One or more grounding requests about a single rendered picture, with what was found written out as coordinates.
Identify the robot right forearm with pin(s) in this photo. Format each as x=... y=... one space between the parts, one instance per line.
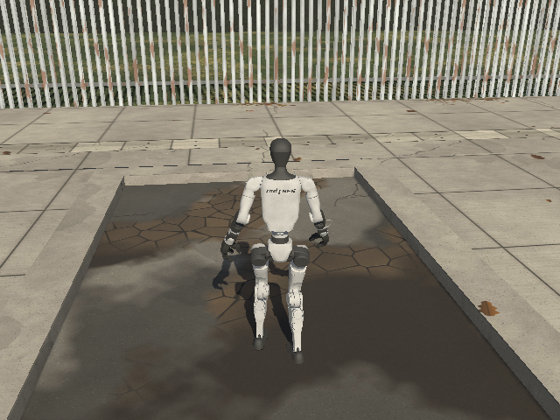
x=321 y=226

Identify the right robot hand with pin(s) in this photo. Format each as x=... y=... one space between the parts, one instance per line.
x=322 y=243

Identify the robot left thigh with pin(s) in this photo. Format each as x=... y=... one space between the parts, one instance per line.
x=260 y=261

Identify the left robot upper arm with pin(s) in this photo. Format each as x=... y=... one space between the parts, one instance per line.
x=247 y=198

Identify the left robot hand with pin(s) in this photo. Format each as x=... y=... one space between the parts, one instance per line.
x=225 y=248

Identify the right robot upper arm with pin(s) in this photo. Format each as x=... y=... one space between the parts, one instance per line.
x=312 y=197

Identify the robot left forearm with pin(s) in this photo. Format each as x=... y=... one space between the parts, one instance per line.
x=234 y=231

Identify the right robot shin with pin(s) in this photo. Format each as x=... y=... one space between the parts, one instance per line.
x=296 y=318

